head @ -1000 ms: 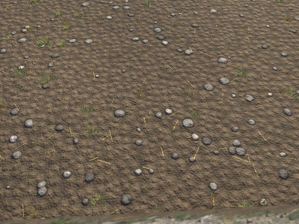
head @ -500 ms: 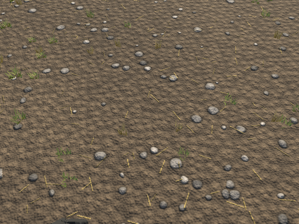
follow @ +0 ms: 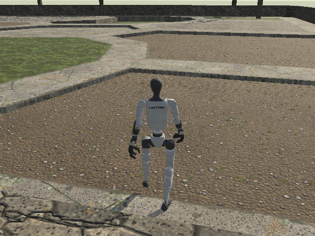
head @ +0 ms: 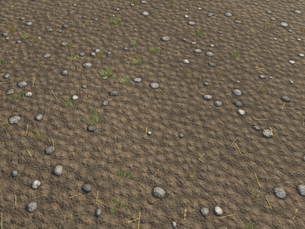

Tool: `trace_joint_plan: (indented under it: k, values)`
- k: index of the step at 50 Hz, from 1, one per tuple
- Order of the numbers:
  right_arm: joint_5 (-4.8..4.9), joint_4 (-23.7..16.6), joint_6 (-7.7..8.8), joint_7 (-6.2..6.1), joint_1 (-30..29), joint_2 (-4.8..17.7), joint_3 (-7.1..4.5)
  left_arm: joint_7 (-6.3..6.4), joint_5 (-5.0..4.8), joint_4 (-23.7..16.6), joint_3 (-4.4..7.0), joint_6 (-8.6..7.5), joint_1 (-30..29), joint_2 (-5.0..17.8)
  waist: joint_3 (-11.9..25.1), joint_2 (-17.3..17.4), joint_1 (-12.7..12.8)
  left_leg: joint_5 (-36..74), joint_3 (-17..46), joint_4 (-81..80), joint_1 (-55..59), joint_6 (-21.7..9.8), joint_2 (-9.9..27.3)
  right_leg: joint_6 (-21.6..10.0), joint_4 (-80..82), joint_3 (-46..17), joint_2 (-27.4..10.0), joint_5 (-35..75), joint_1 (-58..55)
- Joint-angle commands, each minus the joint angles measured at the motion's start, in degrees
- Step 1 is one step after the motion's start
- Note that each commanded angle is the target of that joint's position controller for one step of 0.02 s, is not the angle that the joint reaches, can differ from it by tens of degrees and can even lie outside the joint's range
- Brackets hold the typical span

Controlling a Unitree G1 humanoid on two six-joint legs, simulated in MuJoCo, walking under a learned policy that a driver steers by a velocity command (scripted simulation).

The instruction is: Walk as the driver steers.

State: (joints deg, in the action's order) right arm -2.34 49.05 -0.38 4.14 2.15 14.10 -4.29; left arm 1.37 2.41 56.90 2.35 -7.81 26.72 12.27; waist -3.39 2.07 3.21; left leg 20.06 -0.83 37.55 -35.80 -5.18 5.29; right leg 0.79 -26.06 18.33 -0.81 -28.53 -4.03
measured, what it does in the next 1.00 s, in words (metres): goes down: left foot 0.12 m lower, then right foot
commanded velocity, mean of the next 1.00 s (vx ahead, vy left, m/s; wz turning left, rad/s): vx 0.50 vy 0.00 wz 0.19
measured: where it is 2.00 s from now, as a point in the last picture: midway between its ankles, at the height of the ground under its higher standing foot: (138, 196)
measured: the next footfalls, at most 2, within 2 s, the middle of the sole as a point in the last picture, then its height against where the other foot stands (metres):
left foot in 0.14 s outside the picture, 0.12 m lower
right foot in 0.64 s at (162, 221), level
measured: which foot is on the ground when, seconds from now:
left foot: up 0.00-0.12, down 0.14-0.66, up 0.68-1.00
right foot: down 0.00-0.14, up 0.16-0.62, down 0.64-1.00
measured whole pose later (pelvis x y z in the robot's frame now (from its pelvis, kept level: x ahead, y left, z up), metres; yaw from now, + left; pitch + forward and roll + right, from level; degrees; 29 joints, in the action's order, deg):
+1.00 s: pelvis +0.54 +0.09 -0.09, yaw +8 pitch +1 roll +0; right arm -1.8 46.9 2.6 1.1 3.2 13.4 -1.7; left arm -0.7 0.3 55.0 4.0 -2.8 24.9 12.3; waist -2.6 1.9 4.3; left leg -5.6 2.7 39.9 -33.7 2.3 3.6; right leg -4.5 -17.6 -6.4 6.1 -12.8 5.3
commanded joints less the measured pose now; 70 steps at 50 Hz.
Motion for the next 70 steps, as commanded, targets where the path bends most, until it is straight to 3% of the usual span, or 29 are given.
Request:
trace_joint_plan:
  k: [1, 4, 7, 8, 9, 10, 11, 12, 13, 15, 21, 26, 29, 31, 32, 33, 34, 35, 37, 40, 47, 50, 55, 56, 57, 58, 59, 61, 70]
  values:
    - [-0.37, -4.8, 0.83, 0.75, -9.8, 1.5, 0.33, 0.59, -0.07, -1.1, 0.91, 0.16, 2.3, 6.3, -8.6, -3.3, 2.1, 3.9, -2.3, -8.6, -1.9, -0.7, -0.2, -7.1, 3.0, -6.7, -15.1, 17.7, 4.3]
    - [-1.00, -2.2, 1.02, 0.21, -5.4, 1.9, 0.44, 1.49, -0.10, 0.1, 0.89, 2.22, 2.7, 7.2, -5.8, -2.8, 1.0, 0.4, -5.2, -14.5, 5.5, -2.2, -1.7, -6.3, -10.7, -4.4, -15.0, 32.5, 0.2]
    - [-2.18, 7.8, 1.96, -2.15, 20.2, 7.1, -2.13, 1.13, -1.12, 1.0, 1.74, 4.13, 1.8, 9.2, 6.6, -0.5, -10.1, -1.4, -7.8, -16.8, 37.1, -5.8, -5.7, -5.1, -49.3, -2.9, -10.9, 36.2, 10.7]
    - [-2.29, 9.6, 2.45, -2.46, 22.3, 12.8, -3.71, 0.53, -1.83, 0.9, 1.93, 3.84, 3.8, 5.9, 8.2, 11.3, -8.7, 19.2, 0.4, -5.0, 55.8, -8.4, 1.9, -3.4, -74.7, -5.0, -2.7, -15.6, 35.1]
    - [-0.01, 8.2, 2.62, -2.56, 26.4, 17.1, -4.25, 0.45, -3.23, -2.6, 1.50, 3.35, 4.9, 5.9, 20.8, 11.5, -8.9, 45.9, 13.0, 8.2, 73.1, -14.7, 13.5, -2.1, -85.1, -13.5, -3.8, -19.1, 51.3]
    - [1.00, 6.6, 1.92, -3.08, 29.8, 15.3, -3.72, -0.01, -3.24, -6.6, 1.09, 2.80, -3.1, 7.5, 25.7, 4.9, -13.2, 21.8, 21.3, -1.1, 74.1, -17.4, 16.2, -2.1, -78.6, -17.7, -4.8, -9.4, 57.8]
    - [0.38, 6.5, 0.71, -4.55, 28.4, 14.6, -3.33, -0.32, -2.57, -8.3, 0.47, 2.00, -7.5, 6.3, 20.8, 6.5, -11.9, -10.7, 28.8, -13.2, 64.8, -18.1, 17.2, -1.7, -74.0, -17.8, -4.4, -2.5, 61.1]
    - [0.36, 4.8, 0.61, -5.30, 22.6, 10.8, -2.38, -0.43, -1.01, -7.9, 0.48, 2.22, -10.8, 7.1, 13.9, 1.8, -9.4, -24.2, 30.1, -18.3, 54.5, -16.8, 15.4, -1.5, -69.9, -18.4, -6.4, 0.4, 60.0]
    - [1.53, 3.1, 1.64, -5.39, 17.4, 8.2, -1.19, -0.91, 0.43, -7.4, 1.04, 2.57, -9.9, 8.4, 10.3, -2.9, -6.0, -22.9, 28.1, -19.3, 43.3, -15.2, 14.6, -1.1, -59.7, -20.8, -7.7, 8.3, 53.6]
    - [2.59, 2.7, 3.42, -5.38, 12.7, 9.1, -1.25, -1.39, 1.25, -8.2, 0.73, 5.12, -10.9, 5.7, 3.5, -4.2, -0.8, -10.1, 21.9, -22.5, 22.2, -14.5, 9.6, 2.2, -44.3, -20.9, -8.5, 9.0, 38.9]
    - [2.51, 3.5, 4.19, -3.87, 18.1, 7.0, -1.16, -1.84, -0.67, -11.6, -0.07, 5.19, -21.2, 4.2, 3.7, -0.2, -4.0, -7.8, 15.4, -22.5, 23.4, -10.6, 1.9, 1.6, -22.0, -19.5, -5.6, 26.3, 35.1]
    - [1.73, 5.3, 3.86, -4.16, 24.5, 6.1, -0.56, -2.74, -1.15, -14.0, -0.20, 4.61, -29.4, 4.0, 0.0, 0.7, -7.5, -13.8, 15.6, -22.3, 30.8, -8.1, 3.1, -0.4, -10.9, -17.6, -3.1, 28.3, 35.1]
    - [0.87, 5.7, 4.22, -4.44, 24.2, 7.9, -0.75, -3.02, -1.24, -14.1, 0.54, 4.41, -28.2, 5.0, -2.0, 2.1, -6.3, -10.3, 15.0, -20.6, 33.2, -7.0, 5.2, -3.6, -6.6, -16.4, -1.4, 20.6, 30.5]
    - [0.74, 5.9, 4.51, -4.43, 22.9, 8.2, -0.74, -2.69, -0.84, -10.5, 1.68, 3.66, -17.5, 6.4, 2.3, 0.0, -1.0, 2.4, 10.1, -7.9, 33.4, -5.0, 2.1, -6.3, -1.3, -14.8, 2.0, 18.0, 17.3]
    - [0.86, 4.7, 4.94, -4.42, 21.7, 6.8, -0.27, -2.18, -0.01, -8.0, 2.72, 3.02, -7.1, 9.3, 8.2, -3.4, 3.4, -1.5, 6.2, 6.3, 26.7, -3.2, -0.9, -9.7, 0.0, -23.4, -4.1, 16.5, 4.8]
    - [2.63, 3.3, 5.37, -4.01, 26.5, 2.7, 0.52, -2.04, 0.52, -6.6, 4.77, 3.16, 1.1, 16.7, 16.2, -16.3, 3.2, -27.7, -0.4, 28.4, 8.7, 0.3, -9.8, -18.7, 4.8, -50.3, -19.0, 11.8, -11.5]
    - [0.72, 3.0, 5.55, -3.91, 23.8, 6.1, -0.10, -2.70, -1.50, -5.8, 4.27, 4.35, -2.6, 13.7, 13.5, -13.6, 1.4, -48.9, 3.0, 32.6, -2.3, -0.3, -10.2, -19.4, 11.9, -62.1, -19.9, 3.5, -10.4]
    - [-0.04, 2.0, 5.40, -3.67, 18.7, 6.8, -0.36, -3.03, -1.92, -7.4, 3.40, 4.71, -8.6, 10.4, 4.2, -7.9, -0.3, -44.7, 4.2, 34.3, -5.9, -0.3, -6.2, -18.5, 11.7, -54.4, -18.3, -0.4, -2.3]
    - [0.24, 0.4, 5.49, -3.03, 14.5, 5.1, 0.07, -3.12, -1.69, -7.9, 2.41, 4.51, -12.8, 6.9, -0.3, -4.1, -2.9, -38.2, 4.3, 27.1, -1.2, 0.9, -2.4, -15.5, 14.2, -44.5, -13.0, 9.2, 9.6]
    - [-0.73, 0.3, 4.06, -2.89, 15.2, 3.6, 0.72, -2.64, -1.96, -6.6, 2.62, 3.57, -11.0, 7.6, 1.8, -6.3, -4.9, -35.5, 2.4, 21.7, 5.2, 3.7, -2.1, -14.8, 15.0, -37.6, -8.7, 23.6, 14.9]
    - [0.37, -5.6, 3.52, -2.91, -0.8, 2.7, 1.85, -1.98, -2.37, -5.0, 3.49, 4.11, -2.4, 9.2, 0.9, -6.4, -0.4, -24.3, 1.4, 4.5, 1.8, 8.0, -2.4, -14.0, 15.3, -35.7, -6.4, 26.7, 12.7]
    - [1.01, -7.0, 3.95, -3.37, -3.9, 2.3, 2.32, -1.58, -1.88, -4.8, 3.57, 4.60, -0.3, 9.5, 1.3, -6.8, 0.4, -24.4, 0.6, -0.2, 4.5, 7.9, -5.1, -12.5, 9.0, -34.3, -5.6, 44.6, 11.1]
    - [1.33, -4.9, 5.78, -4.83, 6.0, 5.5, 1.60, -0.77, -2.01, -7.3, 4.12, 5.41, -4.6, 10.6, 5.4, -7.4, -5.0, -20.7, 2.4, -15.4, 23.2, 4.9, -7.3, -6.7, -5.9, -37.0, -1.6, 48.0, 12.7]
    - [0.30, -4.1, 6.67, -5.55, 12.1, 9.1, 0.71, -0.98, -2.92, -8.9, 3.72, 4.77, -5.3, 8.8, 10.7, -2.9, -7.0, -13.0, 8.4, -15.6, 34.9, 2.6, 1.2, -4.8, -16.7, -34.7, 1.3, 38.8, 18.4]
    - [-0.26, -4.7, 6.39, -5.95, 16.0, 13.5, 0.08, -0.51, -3.64, -10.3, 2.76, 4.72, 1.0, 3.8, 19.0, 9.1, -4.7, 15.5, 21.4, -8.9, 49.7, -1.4, 19.2, -3.8, -31.2, -26.9, 7.1, -2.6, 29.3]
    - [1.50, -4.8, 4.79, -5.64, 16.0, 14.1, -0.83, 0.39, -3.81, -9.8, 3.56, 6.07, 5.9, 7.6, 25.6, 13.7, -4.1, 16.3, 32.0, -10.0, 49.9, -8.3, 24.5, -3.9, -41.2, -22.6, 7.9, -11.8, 33.8]
    - [1.79, -6.3, 4.09, -5.48, 12.5, 8.3, 0.44, 0.47, -2.28, -7.9, 3.96, 7.33, 4.0, 9.4, 19.1, 4.3, -2.8, 8.2, 27.0, -12.3, 42.8, -7.6, 20.3, -3.4, -44.6, -23.6, 4.2, -6.9, 35.1]
    - [1.22, -7.0, 3.63, -5.89, 7.5, 3.7, 2.08, -0.94, -1.36, -9.2, 3.97, 8.44, -3.0, 7.8, 9.4, 3.1, -2.1, 4.4, 14.6, -16.3, 32.4, -4.7, 13.1, -1.4, -42.6, -22.4, 2.0, -0.3, 35.0]
    - [0.80, -6.1, 2.81, -6.12, 8.4, 6.7, 0.79, -3.42, -1.02, -13.6, 3.05, 12.23, -11.5, 6.7, 7.2, 6.4, -1.6, -11.8, 2.0, -21.6, 24.2, -6.9, 11.6, 0.7, -32.8, -18.8, -0.2, 8.2, 32.2]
